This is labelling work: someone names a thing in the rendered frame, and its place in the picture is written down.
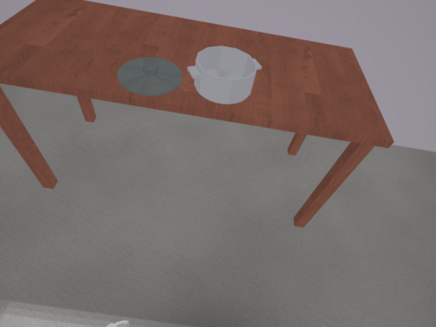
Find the table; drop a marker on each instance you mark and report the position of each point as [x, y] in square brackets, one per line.
[76, 47]

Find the knob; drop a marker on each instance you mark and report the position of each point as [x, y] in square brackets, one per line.
[150, 68]

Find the lid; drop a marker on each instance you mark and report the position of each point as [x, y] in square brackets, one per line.
[168, 79]

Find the pot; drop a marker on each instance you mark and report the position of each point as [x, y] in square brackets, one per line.
[224, 75]

